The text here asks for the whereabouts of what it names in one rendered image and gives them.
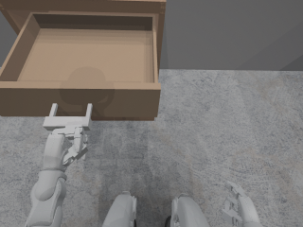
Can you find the handle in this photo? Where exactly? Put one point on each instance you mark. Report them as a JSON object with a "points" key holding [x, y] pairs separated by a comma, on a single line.
{"points": [[53, 122]]}

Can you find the robot left hand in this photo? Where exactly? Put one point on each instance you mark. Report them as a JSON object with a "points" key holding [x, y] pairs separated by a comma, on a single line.
{"points": [[72, 139]]}

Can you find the left robot forearm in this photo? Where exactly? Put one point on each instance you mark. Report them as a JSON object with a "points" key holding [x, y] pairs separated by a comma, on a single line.
{"points": [[47, 197]]}

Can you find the robot right hand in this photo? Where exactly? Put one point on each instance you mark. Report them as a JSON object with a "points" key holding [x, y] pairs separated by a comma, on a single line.
{"points": [[243, 210]]}

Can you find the left robot thigh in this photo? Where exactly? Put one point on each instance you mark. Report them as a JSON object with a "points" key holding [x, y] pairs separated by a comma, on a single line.
{"points": [[122, 212]]}

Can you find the cabinet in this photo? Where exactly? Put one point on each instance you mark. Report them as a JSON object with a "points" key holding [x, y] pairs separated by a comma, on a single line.
{"points": [[17, 11]]}

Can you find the right robot thigh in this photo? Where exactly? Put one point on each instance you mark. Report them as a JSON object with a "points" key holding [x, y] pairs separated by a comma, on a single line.
{"points": [[187, 213]]}

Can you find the robot thigh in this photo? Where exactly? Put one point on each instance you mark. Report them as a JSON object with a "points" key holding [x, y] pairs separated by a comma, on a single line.
{"points": [[122, 212], [187, 213]]}

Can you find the drawer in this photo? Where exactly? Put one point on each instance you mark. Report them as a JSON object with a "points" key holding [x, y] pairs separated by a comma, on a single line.
{"points": [[76, 59]]}

